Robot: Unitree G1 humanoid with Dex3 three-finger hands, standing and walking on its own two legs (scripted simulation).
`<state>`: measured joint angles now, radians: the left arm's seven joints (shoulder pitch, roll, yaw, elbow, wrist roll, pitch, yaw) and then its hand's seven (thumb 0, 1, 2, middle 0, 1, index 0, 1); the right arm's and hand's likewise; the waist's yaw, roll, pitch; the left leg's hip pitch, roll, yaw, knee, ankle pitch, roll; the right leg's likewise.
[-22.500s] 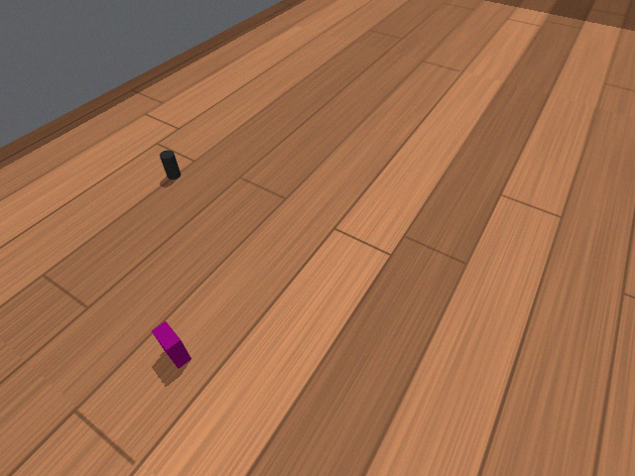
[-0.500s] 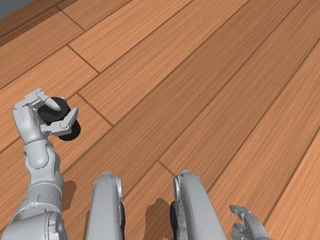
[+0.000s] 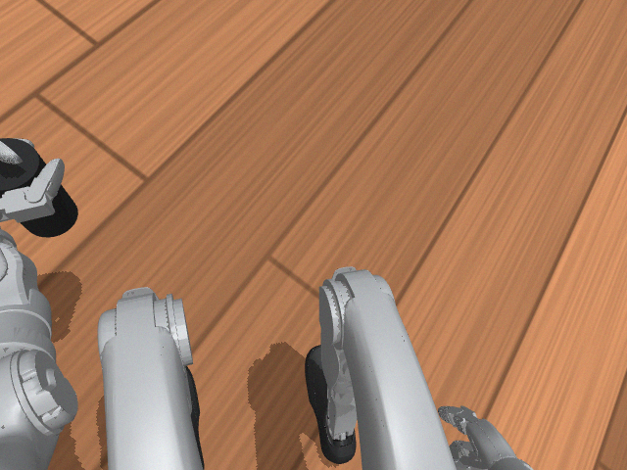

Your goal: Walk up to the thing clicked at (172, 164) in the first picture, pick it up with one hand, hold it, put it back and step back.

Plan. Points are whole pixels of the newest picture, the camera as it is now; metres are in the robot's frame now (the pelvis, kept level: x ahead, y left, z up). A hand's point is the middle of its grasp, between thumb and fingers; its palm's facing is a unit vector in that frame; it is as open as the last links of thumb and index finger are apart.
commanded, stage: crouch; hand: left
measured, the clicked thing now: (30, 192) +0.46 +0.29 -0.11
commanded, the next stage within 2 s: lower in 0.68 s
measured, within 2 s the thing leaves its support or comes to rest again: neither
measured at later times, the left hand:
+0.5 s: hand (37, 190) +0.48 +0.30 -0.15, palm faces +0.43 -0.90 -0.05, open 5.7 cm
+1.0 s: hand (51, 199) +0.48 +0.30 -0.20, palm faces +0.43 -0.90 -0.04, open 5.5 cm
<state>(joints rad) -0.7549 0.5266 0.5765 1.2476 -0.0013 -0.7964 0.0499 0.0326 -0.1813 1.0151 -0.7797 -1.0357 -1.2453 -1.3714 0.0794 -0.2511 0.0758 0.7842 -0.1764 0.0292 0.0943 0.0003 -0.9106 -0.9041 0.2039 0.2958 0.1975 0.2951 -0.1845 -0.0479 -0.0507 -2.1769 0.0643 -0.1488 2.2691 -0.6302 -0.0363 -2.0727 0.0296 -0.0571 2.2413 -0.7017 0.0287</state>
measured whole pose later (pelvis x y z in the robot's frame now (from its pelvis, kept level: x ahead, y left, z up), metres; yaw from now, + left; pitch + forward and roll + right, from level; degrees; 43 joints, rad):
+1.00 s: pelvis +0.00 +0.01 -0.07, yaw -7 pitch +20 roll -12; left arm -0.73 0.77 0.68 1.33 -0.04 -0.84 0.01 0.03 -0.17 1.00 -0.78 -1.03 -1.39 -1.43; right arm -0.04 -0.33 0.33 0.64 -0.28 0.08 0.12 0.00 -0.91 -0.90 0.21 0.30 0.20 0.30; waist -0.25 -0.18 0.19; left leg -2.28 0.05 -0.31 2.56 -0.66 -0.05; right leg -2.12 0.08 -0.16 2.43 -0.69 0.06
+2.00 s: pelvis -0.01 +0.03 -0.08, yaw -11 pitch +13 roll -17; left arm -0.73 0.96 0.65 1.49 -0.06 -1.01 0.05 0.00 -0.10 0.80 -0.82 -0.92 -1.22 -1.06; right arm -0.18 -0.36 0.52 0.53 -0.36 0.08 0.10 0.00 -0.90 -0.89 0.21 0.30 0.20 0.30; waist -0.26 -0.29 0.30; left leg -2.23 0.06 -0.41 2.64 -0.70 -0.02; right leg -2.04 0.13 -0.22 2.42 -0.67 0.09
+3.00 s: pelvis +0.00 +0.03 -0.07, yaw -10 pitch +17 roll -16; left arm -0.64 0.94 0.68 1.26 -0.17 -0.76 -0.18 -0.02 -0.51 0.02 -0.10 -0.04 -0.12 -0.02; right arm -0.07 -0.36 0.41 0.57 -0.24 0.11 0.08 0.00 -0.90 -0.89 0.21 0.30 0.20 0.30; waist -0.18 -0.18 0.19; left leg -2.26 0.07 -0.35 2.59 -0.69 0.01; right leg -2.07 0.11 -0.19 2.39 -0.68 0.08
